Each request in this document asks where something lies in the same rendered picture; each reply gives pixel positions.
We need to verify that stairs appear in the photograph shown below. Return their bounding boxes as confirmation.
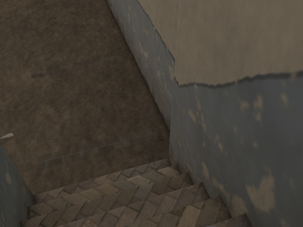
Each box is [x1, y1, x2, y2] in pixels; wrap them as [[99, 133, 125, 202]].
[[20, 158, 253, 227]]

